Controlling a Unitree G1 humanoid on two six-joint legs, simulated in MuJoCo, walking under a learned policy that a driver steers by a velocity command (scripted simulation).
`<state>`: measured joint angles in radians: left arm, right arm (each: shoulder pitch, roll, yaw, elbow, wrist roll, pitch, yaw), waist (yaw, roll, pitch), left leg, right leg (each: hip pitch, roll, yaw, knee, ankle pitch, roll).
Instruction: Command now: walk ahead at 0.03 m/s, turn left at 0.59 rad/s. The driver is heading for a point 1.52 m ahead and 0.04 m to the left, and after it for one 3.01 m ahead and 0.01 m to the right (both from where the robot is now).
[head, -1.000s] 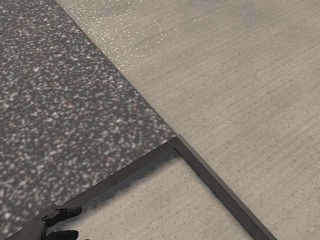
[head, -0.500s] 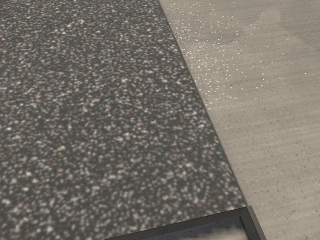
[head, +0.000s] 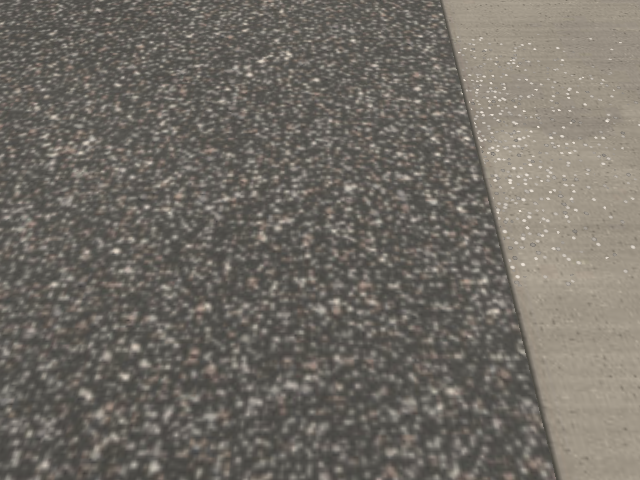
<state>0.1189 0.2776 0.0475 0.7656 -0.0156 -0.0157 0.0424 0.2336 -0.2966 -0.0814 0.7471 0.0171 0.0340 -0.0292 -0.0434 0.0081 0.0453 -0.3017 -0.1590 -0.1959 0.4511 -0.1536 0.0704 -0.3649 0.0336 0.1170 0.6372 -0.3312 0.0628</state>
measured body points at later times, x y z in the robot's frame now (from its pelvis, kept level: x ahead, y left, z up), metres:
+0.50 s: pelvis +0.03 +0.01 +0.00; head +0.04 +0.03 +0.45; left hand +0.03 +0.29 -0.13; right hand +0.21 -0.21 -0.11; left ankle -0.02 +0.09 -0.74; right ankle +0.03 -0.13 -0.72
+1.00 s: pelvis +0.27 +0.01 -0.03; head +0.31 +0.00 +0.42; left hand +0.46 +0.28 -0.08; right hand +0.23 -0.26 -0.18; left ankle +0.00 +0.10 -0.68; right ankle +0.22 -0.07 -0.75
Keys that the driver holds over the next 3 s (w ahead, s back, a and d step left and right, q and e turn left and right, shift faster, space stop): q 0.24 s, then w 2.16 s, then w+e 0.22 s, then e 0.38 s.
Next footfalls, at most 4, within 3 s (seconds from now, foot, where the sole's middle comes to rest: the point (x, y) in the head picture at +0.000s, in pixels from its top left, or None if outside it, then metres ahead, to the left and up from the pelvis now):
0.04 right None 0.07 -0.13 -0.78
0.44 left None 0.02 0.10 -0.78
0.80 right None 0.25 -0.06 -0.77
1.28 left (280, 384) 0.62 0.09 -0.68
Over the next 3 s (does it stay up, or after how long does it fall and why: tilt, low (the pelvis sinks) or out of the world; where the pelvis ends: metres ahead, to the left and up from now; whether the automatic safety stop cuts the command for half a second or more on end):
stays up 1.44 0.08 0.10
